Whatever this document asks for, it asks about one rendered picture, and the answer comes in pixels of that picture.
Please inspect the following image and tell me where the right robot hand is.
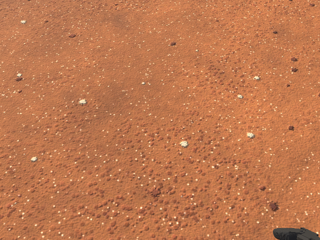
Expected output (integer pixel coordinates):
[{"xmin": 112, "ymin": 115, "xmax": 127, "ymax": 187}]
[{"xmin": 273, "ymin": 227, "xmax": 320, "ymax": 240}]

